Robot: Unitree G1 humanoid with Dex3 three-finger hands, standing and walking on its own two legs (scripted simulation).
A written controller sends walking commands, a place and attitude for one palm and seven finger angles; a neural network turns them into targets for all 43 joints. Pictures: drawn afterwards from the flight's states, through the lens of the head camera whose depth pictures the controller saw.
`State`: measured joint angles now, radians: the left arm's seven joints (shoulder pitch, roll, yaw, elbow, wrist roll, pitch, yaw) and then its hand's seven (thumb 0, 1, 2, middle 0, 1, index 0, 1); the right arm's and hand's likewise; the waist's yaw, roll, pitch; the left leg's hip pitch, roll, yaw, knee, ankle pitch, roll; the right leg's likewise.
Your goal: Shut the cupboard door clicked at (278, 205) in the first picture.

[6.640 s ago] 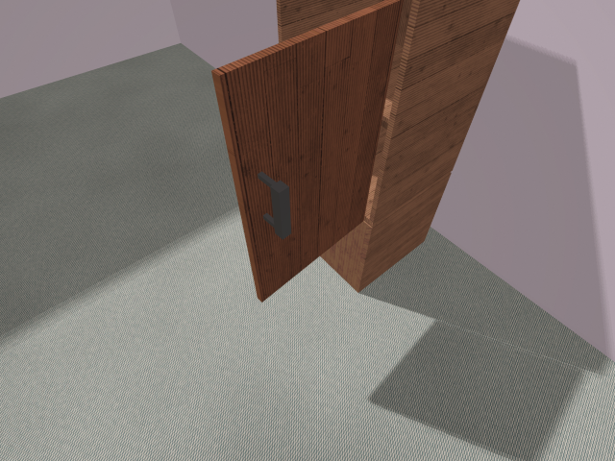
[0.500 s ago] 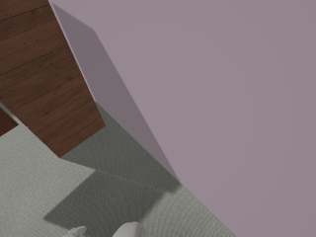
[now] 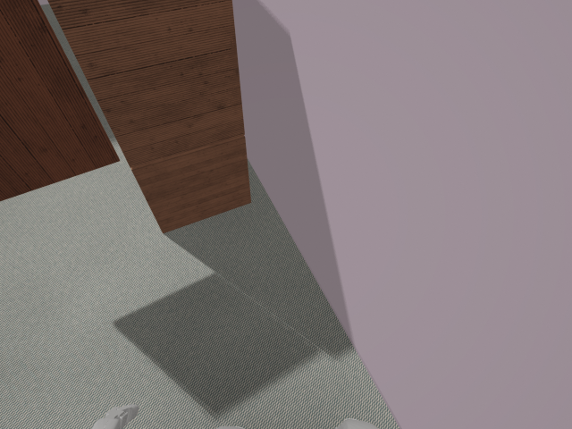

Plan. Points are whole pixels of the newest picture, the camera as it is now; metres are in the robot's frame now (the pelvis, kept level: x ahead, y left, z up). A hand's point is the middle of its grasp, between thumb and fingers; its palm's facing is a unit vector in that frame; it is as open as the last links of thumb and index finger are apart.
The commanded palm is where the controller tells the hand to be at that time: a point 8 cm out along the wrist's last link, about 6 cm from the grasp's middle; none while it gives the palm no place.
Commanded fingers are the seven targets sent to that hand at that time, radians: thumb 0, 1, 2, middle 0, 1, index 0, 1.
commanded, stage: turn to face it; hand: left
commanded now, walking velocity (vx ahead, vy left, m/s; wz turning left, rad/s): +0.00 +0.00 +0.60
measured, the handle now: out of the picture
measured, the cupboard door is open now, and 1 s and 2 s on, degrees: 94 94 94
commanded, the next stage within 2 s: take the last steps up to it in 0.84 s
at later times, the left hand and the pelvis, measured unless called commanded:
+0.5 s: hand out of the picture -0.01 +0.20 -0.19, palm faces +0.33 -0.92 -0.22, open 7.4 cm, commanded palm none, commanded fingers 0.00 0.90 0.90 -0.20 -0.30 -0.20 -0.30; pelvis +0.01 -0.01 -0.01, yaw +19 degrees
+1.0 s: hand out of the picture +0.00 +0.14 -0.15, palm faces +0.49 -0.84 -0.24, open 7.4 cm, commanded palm none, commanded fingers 0.00 0.90 0.90 -0.20 -0.30 -0.20 -0.30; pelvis +0.03 -0.06 +0.01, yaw +30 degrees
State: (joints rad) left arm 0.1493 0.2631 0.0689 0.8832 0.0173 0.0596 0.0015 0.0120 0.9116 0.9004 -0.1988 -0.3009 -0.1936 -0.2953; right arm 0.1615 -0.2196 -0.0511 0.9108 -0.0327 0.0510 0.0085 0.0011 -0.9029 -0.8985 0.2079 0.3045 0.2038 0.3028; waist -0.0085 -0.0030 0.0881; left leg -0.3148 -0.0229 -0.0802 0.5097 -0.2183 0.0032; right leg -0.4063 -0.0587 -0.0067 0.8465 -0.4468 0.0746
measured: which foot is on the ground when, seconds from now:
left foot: down 0.00-0.08, up 0.10-0.40, down 0.42-0.80, up 0.82-1.00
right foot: up 0.00-0.06, down 0.08-0.42, up 0.44-0.78, down 0.80-1.00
